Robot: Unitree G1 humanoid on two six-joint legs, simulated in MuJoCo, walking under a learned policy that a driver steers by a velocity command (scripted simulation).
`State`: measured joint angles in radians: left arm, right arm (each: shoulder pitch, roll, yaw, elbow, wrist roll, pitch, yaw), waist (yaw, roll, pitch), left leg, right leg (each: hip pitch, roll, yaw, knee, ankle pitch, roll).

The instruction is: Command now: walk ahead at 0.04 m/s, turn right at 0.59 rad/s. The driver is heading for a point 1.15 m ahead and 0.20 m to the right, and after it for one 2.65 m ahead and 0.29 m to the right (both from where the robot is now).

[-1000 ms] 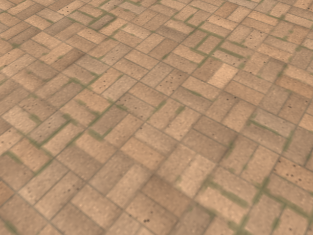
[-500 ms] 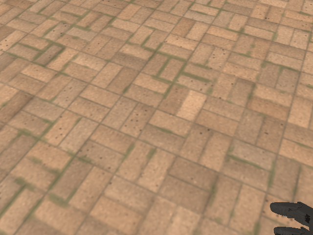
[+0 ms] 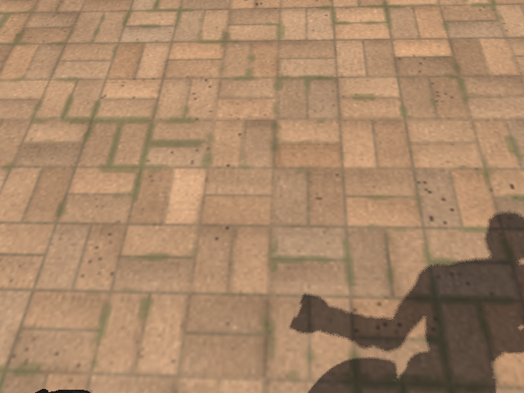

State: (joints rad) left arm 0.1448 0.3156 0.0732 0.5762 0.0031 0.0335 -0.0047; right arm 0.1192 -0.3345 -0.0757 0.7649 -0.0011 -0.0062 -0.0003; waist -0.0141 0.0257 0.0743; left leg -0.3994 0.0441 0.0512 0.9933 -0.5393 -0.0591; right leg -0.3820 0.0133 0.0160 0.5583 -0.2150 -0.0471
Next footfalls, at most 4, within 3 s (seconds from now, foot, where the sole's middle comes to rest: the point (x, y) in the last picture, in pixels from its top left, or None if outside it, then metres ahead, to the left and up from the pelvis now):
0.34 left None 0.10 0.13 -0.77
0.74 right None -0.02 -0.11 -0.77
1.20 left None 0.38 0.04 -0.77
1.72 right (358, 294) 0.67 -0.20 -0.77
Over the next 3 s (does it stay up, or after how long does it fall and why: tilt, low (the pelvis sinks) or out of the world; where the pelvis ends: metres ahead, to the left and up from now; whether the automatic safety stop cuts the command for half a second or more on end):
stays up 1.17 -0.26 0.01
